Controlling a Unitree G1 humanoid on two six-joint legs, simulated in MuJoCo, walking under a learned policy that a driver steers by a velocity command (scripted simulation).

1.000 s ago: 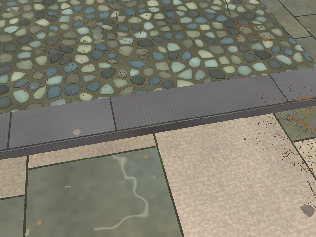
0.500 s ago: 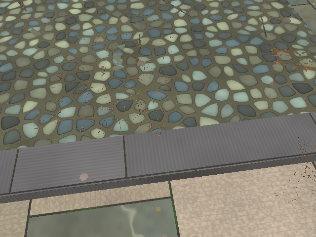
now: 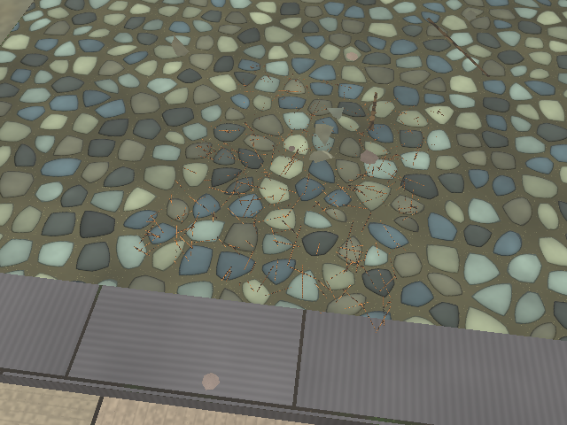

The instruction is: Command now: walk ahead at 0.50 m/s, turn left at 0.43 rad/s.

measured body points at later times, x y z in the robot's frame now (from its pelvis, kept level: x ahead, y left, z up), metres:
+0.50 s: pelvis +0.28 -0.06 +0.00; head +0.31 -0.07 +0.45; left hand +0.42 +0.20 -0.11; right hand +0.36 -0.34 -0.11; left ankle +0.22 +0.07 -0.62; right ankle +0.28 -0.15 -0.74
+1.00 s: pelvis +0.55 -0.07 +0.06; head +0.56 -0.06 +0.51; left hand +0.77 +0.13 -0.03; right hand +0.51 -0.33 -0.06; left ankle +0.59 +0.05 -0.68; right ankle +0.55 -0.20 -0.60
